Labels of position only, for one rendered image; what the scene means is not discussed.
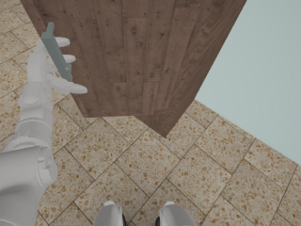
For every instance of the robot left forearm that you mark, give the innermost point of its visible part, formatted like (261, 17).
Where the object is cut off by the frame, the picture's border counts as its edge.
(36, 122)

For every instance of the left robot upper arm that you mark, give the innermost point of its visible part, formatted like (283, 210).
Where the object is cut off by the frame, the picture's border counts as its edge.
(24, 176)

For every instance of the robot left shin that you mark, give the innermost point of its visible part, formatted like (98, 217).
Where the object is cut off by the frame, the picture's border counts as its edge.
(108, 203)

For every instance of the robot left thigh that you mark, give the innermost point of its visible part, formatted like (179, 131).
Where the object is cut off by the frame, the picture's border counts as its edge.
(109, 215)

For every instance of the robot left hand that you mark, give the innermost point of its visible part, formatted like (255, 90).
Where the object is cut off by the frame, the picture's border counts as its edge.
(39, 69)

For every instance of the cupboard door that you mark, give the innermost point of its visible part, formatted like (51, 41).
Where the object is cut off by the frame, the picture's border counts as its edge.
(131, 55)

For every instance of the handle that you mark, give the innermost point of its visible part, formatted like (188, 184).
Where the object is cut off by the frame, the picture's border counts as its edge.
(54, 51)

